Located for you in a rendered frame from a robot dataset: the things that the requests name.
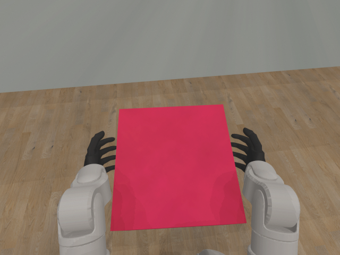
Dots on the carton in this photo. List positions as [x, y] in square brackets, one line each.
[174, 167]

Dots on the robot right forearm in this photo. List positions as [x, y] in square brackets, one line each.
[275, 211]

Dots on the robot left hand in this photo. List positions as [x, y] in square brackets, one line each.
[94, 153]

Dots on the robot right hand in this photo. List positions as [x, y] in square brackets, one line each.
[254, 150]

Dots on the robot left forearm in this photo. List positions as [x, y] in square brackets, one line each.
[81, 213]

